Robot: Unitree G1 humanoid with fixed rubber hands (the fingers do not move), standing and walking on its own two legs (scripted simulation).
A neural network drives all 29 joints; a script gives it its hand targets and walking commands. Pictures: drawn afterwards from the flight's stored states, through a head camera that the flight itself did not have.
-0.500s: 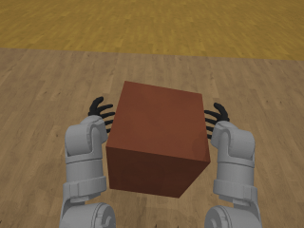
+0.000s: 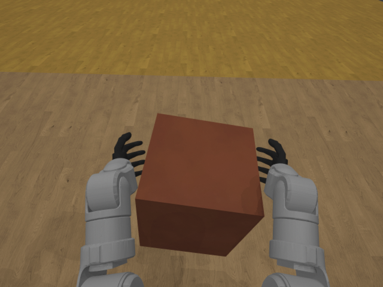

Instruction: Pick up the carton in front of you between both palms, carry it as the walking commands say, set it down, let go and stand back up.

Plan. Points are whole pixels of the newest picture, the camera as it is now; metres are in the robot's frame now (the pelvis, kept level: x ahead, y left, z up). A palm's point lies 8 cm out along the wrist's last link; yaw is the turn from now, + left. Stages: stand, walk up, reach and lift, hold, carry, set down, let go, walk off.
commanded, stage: carry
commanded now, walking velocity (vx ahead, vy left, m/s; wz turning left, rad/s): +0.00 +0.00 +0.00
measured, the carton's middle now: (193, 189) +0.34 +0.01 +0.04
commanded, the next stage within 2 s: none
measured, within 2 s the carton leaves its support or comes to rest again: neither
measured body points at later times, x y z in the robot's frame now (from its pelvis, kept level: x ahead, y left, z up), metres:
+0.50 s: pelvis -0.02 -0.01 +0.00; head -0.05 -0.01 +0.45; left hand +0.31 +0.14 +0.12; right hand +0.32 -0.17 +0.11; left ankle +0.00 +0.08 -0.73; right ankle -0.08 -0.11 -0.74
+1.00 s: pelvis -0.04 -0.02 +0.00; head -0.07 -0.01 +0.45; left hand +0.29 +0.14 +0.12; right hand +0.30 -0.17 +0.12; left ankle +0.00 +0.08 -0.73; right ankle -0.08 -0.11 -0.74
